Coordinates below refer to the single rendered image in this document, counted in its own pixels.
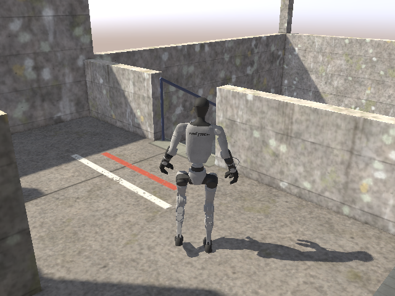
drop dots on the robot right upper arm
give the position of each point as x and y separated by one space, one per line
222 140

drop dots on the robot left upper arm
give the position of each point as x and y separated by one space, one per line
180 128

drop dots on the robot right hand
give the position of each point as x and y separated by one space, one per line
235 175

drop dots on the robot right thigh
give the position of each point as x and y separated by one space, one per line
210 189

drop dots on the robot right forearm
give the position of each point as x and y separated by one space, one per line
230 163

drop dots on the robot right foot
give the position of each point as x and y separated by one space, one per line
208 248

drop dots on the robot left forearm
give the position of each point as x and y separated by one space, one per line
166 157

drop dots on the robot left hand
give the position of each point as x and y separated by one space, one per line
163 166

